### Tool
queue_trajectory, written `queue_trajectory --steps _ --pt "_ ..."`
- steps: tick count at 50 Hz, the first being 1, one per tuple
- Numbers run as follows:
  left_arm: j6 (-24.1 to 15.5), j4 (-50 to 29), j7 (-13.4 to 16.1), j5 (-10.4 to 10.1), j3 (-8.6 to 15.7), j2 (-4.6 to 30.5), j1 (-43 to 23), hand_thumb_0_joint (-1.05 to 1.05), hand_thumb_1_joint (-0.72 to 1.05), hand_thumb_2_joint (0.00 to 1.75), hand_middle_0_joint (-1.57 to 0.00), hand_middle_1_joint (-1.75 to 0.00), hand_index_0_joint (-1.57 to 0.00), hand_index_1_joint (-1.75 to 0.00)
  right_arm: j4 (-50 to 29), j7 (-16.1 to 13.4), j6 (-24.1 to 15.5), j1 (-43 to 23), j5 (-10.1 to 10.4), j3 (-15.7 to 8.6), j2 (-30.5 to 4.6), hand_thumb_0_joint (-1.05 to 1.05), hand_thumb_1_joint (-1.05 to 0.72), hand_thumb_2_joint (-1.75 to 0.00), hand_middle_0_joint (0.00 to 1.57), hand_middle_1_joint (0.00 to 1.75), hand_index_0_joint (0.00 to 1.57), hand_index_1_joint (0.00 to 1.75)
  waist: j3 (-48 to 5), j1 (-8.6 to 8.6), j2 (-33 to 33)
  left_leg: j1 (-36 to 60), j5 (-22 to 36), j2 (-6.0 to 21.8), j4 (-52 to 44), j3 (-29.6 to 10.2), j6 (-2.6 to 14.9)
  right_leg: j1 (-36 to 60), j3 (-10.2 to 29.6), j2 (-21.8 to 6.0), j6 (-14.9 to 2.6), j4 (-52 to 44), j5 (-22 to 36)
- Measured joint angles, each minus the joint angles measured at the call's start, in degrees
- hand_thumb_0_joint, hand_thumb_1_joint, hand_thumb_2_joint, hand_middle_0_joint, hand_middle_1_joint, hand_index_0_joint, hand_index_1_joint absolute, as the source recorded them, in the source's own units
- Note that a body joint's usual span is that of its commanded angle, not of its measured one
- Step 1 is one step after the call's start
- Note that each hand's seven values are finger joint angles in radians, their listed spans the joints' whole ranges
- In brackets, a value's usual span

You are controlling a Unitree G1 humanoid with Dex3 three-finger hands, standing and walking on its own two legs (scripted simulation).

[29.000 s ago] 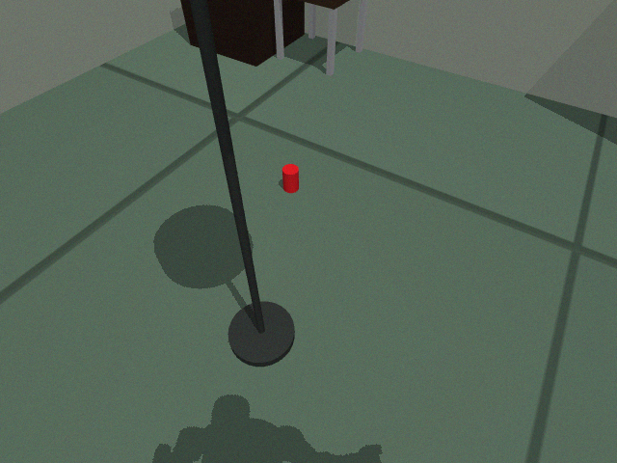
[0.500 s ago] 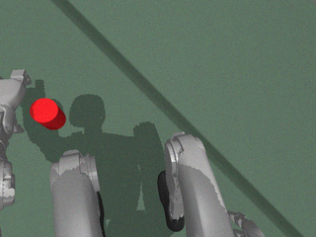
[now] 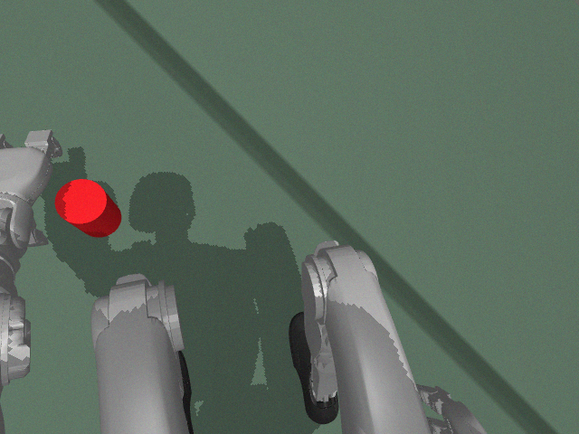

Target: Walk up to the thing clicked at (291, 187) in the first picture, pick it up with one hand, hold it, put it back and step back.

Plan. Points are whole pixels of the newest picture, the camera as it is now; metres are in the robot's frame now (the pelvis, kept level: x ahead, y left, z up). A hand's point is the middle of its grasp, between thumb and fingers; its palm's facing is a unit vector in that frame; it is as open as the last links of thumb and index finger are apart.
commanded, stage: rise first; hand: left
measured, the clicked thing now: (91, 210) +0.47 +0.25 -0.29
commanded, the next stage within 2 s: none
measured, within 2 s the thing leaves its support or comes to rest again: neither
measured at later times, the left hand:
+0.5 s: hand (24, 202) +0.44 +0.29 -0.15, palm faces -0.45 -0.05 -0.89, open 13.8 cm
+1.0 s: hand (28, 204) +0.44 +0.29 -0.16, palm faces -0.45 -0.05 -0.89, open 13.8 cm
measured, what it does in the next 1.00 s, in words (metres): stands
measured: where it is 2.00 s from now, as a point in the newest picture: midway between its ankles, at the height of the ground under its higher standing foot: (248, 404)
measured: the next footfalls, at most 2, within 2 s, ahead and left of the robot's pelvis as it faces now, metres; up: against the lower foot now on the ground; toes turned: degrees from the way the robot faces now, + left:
none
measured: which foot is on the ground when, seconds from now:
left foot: down 0.00-1.00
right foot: down 0.00-1.00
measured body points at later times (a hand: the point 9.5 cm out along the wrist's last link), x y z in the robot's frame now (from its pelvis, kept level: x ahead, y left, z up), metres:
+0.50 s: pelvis +0.00 +0.00 +0.00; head +0.22 +0.06 +0.39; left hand +0.46 +0.29 -0.10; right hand +0.06 -0.28 -0.11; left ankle +0.08 +0.13 -0.31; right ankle +0.10 -0.14 -0.31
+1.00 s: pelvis +0.00 +0.00 +0.00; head +0.22 +0.07 +0.39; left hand +0.46 +0.29 -0.11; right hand +0.05 -0.27 -0.11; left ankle +0.08 +0.13 -0.31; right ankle +0.10 -0.13 -0.31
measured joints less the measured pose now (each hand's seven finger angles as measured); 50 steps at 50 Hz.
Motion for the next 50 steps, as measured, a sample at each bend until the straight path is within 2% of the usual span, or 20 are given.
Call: queue_trajectory --steps 10,23,31,36,45,50 --pt "0.6 1.9 -0.3 -0.6 0.0 0.5 -1.1 0.00 -0.45 0.93 -0.17 -0.96 -0.17 -0.96 0.2 0.0 -0.2 0.0 -0.1 0.3 0.0 0.00 -0.92 -0.90 0.20 0.30 0.20 0.30 0.3 -0.21 0.0 0.1 -0.1 0.1 0.0 -0.1 -0.11 0.0 0.0 0.2 0.14 0.0 0.0" --pt "-0.2 0.2 -0.7 -0.3 0.4 0.5 0.2 0.00 -0.46 0.93 -0.17 -0.96 -0.16 -0.96 0.3 0.0 0.2 0.1 0.1 -0.2 -0.2 0.00 -0.92 -0.90 0.20 0.30 0.20 0.30 -0.2 0.15 0.0 0.2 -0.3 0.1 0.3 -0.3 -0.17 0.1 -0.1 0.2 0.13 0.2 0.0" --pt "0.1 1.4 -0.9 -0.6 -0.6 0.7 -0.7 0.00 -0.48 0.94 -0.17 -0.96 -0.15 -0.96 0.2 0.0 -0.2 -0.3 -0.1 0.1 0.0 0.00 -0.92 -0.90 0.20 0.30 0.20 0.30 0.0 0.07 -0.3 0.3 -0.1 0.0 0.2 -0.2 -0.07 0.3 -0.1 0.1 0.17 0.1 0.1" --pt "-0.2 -0.6 -0.7 -0.1 -0.5 0.0 0.4 0.00 -0.47 0.94 -0.17 -0.95 -0.16 -0.96 0.2 0.0 0.0 -0.1 0.0 -0.1 0.1 0.00 -0.92 -0.90 0.20 0.30 0.20 0.30 -0.2 0.31 -0.2 0.2 -0.1 -0.1 0.2 -0.2 0.02 0.4 -0.2 0.0 0.11 0.0 -0.1" --pt "0.4 2.3 0.2 0.1 -0.5 0.4 -1.0 0.00 -0.48 0.94 -0.16 -0.96 -0.15 -0.96 0.0 0.1 -0.2 -0.2 -0.1 0.5 0.1 0.00 -0.92 -0.90 0.20 0.30 0.20 0.30 -0.3 -0.38 -0.2 0.0 0.1 -0.1 0.2 -0.2 0.32 0.3 -0.1 0.1 0.20 -0.2 0.2" --pt "0.4 1.1 -0.1 0.2 -0.2 0.3 -0.2 0.00 -0.48 0.95 -0.16 -0.96 -0.15 -0.97 0.2 0.1 -0.3 0.2 -0.1 0.3 0.1 0.00 -0.92 -0.90 0.20 0.30 0.20 0.30 -0.2 -0.30 -0.1 -0.2 0.2 -0.1 0.4 -0.1 0.37 0.1 -0.1 0.1 0.08 0.0 0.2"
